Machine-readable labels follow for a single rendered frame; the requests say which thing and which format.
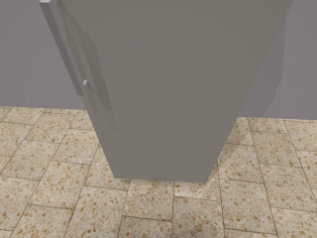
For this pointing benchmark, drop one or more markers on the handle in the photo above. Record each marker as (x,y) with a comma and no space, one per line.
(62,44)

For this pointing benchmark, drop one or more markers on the fridge door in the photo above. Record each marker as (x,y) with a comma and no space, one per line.
(167,79)

